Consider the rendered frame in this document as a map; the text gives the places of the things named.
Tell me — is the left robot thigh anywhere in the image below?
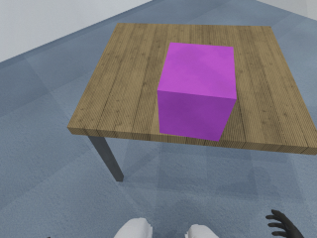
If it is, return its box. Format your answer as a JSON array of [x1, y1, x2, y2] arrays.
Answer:
[[114, 218, 153, 238]]

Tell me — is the right robot thigh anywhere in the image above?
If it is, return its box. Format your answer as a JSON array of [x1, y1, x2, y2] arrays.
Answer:
[[184, 225, 219, 238]]

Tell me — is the robot right hand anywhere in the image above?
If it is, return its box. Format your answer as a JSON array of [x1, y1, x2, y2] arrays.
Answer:
[[265, 209, 304, 238]]

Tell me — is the carton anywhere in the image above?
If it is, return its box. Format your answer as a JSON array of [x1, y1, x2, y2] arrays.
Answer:
[[157, 42, 237, 142]]

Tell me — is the robot thigh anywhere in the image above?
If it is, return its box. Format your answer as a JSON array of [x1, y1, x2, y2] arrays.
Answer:
[[114, 218, 153, 238], [184, 225, 219, 238]]

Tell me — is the table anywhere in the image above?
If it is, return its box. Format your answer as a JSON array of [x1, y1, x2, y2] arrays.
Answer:
[[67, 23, 317, 182]]

